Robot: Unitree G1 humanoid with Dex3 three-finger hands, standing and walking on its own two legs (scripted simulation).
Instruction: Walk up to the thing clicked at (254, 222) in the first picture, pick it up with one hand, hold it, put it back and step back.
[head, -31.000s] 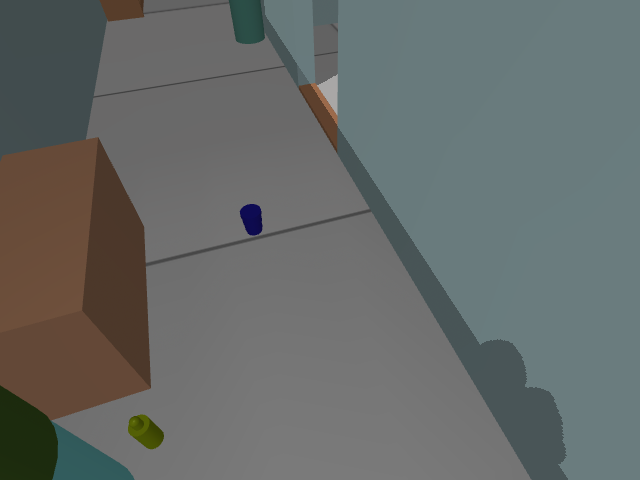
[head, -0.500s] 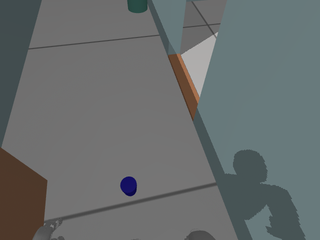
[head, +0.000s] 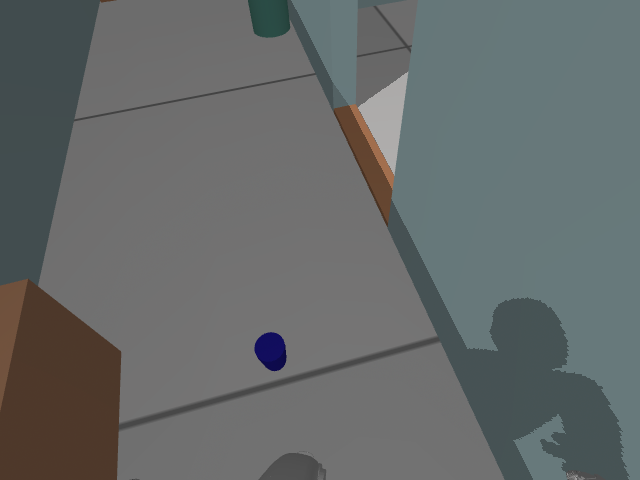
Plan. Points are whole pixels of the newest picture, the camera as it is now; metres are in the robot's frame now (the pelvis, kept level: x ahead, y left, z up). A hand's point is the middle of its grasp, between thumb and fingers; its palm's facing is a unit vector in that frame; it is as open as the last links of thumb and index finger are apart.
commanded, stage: step back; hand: left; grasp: from the side
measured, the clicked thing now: (272, 353) +0.54 +0.22 -0.70
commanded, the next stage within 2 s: none
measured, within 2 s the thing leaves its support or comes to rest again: neither
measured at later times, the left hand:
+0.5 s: hand out of the picture -0.05 +0.28 -0.16, palm faces -0.03 -0.93 -0.37, open 7.4 cm
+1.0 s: hand out of the picture -0.19 +0.25 -0.15, palm faces +0.03 -0.93 -0.38, open 7.4 cm
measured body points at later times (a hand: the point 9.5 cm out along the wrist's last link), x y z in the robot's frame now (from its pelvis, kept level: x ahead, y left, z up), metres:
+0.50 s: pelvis -0.15 +0.01 +0.00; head -0.08 +0.03 +0.44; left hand -0.05 +0.32 -0.13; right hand -0.02 -0.31 -0.10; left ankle -0.06 +0.11 -0.73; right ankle -0.19 -0.15 -0.68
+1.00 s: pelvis -0.32 -0.01 -0.01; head -0.26 +0.00 +0.44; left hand -0.19 +0.30 -0.12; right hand -0.25 -0.33 -0.12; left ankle -0.31 +0.09 -0.73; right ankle -0.27 -0.15 -0.68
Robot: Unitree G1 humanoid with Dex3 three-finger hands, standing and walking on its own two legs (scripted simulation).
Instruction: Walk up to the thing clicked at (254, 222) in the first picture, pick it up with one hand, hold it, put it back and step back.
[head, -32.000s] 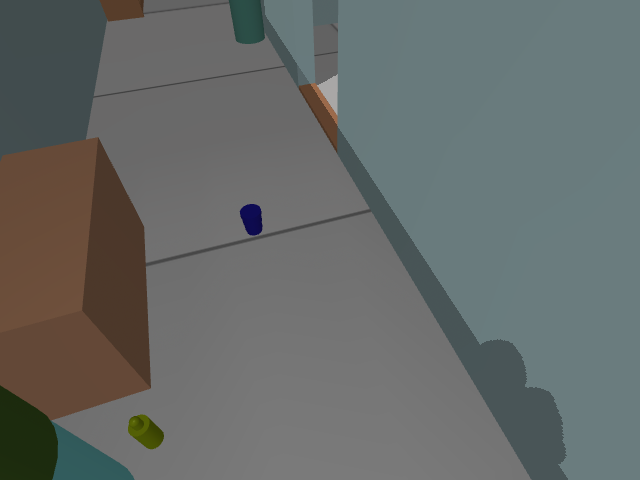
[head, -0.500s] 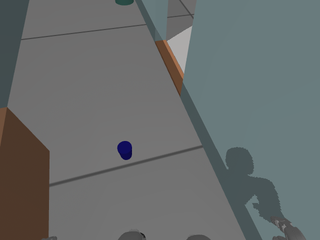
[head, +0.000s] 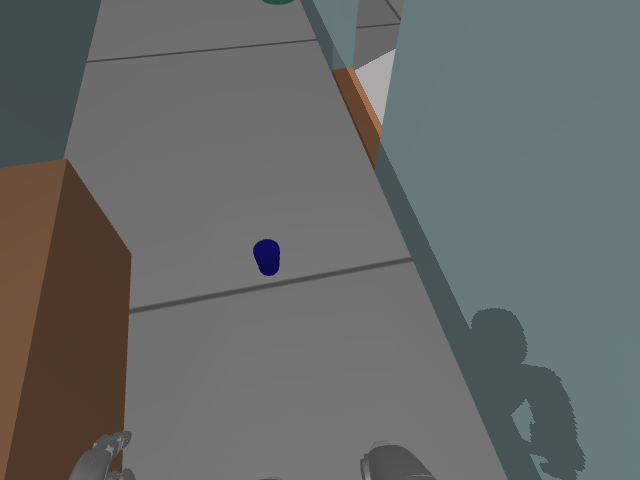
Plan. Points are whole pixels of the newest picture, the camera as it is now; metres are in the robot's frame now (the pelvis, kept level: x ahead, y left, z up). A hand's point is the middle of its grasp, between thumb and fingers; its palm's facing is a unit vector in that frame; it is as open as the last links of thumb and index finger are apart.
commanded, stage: step back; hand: left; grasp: from the side
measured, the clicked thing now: (267, 259) +0.87 +0.18 -0.70
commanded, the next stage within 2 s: stand in 1.44 s
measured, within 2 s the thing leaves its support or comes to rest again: neither
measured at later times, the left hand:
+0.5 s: hand out of the picture -0.10 +0.24 -0.14, palm faces -0.01 -0.91 -0.42, open 7.4 cm
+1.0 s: hand out of the picture -0.12 +0.23 -0.14, palm faces +0.05 -0.93 -0.36, open 7.4 cm
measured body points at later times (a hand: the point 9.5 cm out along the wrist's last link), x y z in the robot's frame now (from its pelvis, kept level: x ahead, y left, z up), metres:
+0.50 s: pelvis -0.17 -0.04 +0.00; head -0.14 -0.05 +0.45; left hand -0.10 +0.28 -0.11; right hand -0.09 -0.36 -0.12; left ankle -0.16 +0.09 -0.69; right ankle -0.16 -0.16 -0.72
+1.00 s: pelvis -0.18 -0.03 +0.01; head -0.17 -0.03 +0.46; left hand -0.13 +0.28 -0.12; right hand -0.10 -0.35 -0.11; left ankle -0.15 +0.09 -0.71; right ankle -0.16 -0.16 -0.72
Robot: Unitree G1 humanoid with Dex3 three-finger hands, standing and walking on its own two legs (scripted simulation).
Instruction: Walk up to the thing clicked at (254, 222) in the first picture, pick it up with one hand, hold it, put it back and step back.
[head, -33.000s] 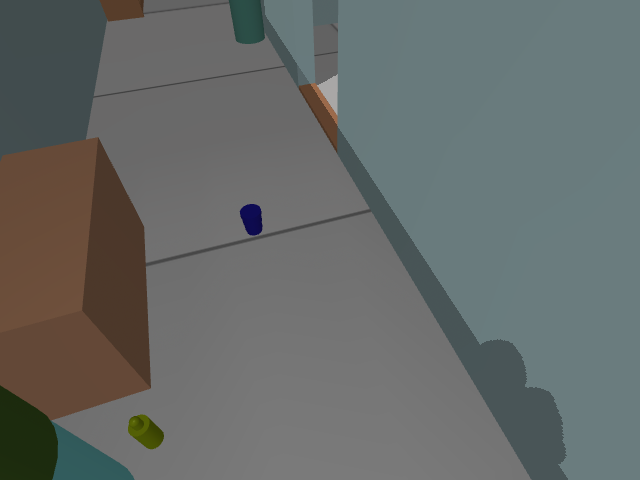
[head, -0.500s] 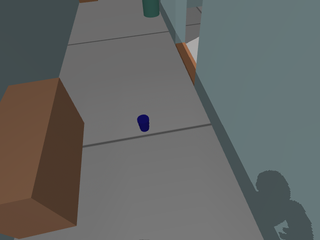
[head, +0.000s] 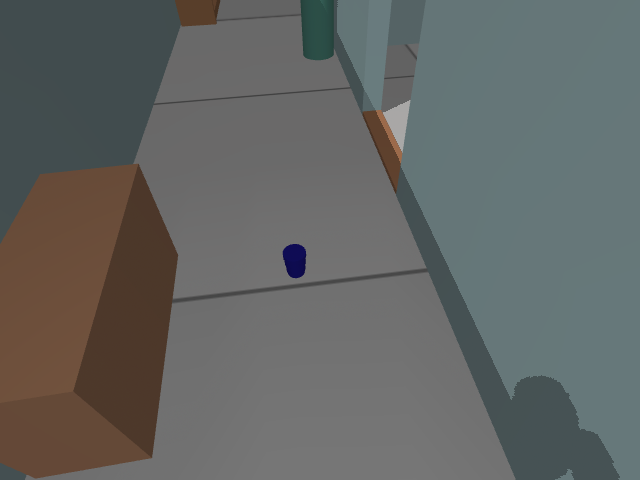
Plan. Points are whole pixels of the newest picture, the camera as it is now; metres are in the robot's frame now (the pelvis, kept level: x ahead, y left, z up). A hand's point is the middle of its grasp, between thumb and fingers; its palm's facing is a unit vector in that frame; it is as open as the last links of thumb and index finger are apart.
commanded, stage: step back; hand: left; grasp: from the side
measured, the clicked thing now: (295, 262) +1.05 +0.18 -0.71
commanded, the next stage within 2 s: stand in 0.44 s
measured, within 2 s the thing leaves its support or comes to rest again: neither
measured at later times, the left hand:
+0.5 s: hand out of the picture +0.17 +0.26 -0.14, palm faces -0.03 -0.93 -0.36, open 7.3 cm
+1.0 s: hand out of the picture +0.12 +0.24 -0.14, palm faces -0.05 -0.94 -0.34, open 7.3 cm
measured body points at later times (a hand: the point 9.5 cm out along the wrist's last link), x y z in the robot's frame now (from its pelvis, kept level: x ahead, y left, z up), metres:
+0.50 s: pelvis +0.05 +0.01 +0.01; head +0.07 +0.01 +0.46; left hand +0.17 +0.31 -0.11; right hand +0.15 -0.29 -0.12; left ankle +0.04 +0.12 -0.73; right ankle +0.03 -0.12 -0.73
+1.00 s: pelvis +0.04 +0.00 +0.02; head +0.05 -0.01 +0.47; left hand +0.12 +0.29 -0.11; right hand +0.11 -0.31 -0.12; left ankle +0.04 +0.12 -0.73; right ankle +0.03 -0.12 -0.73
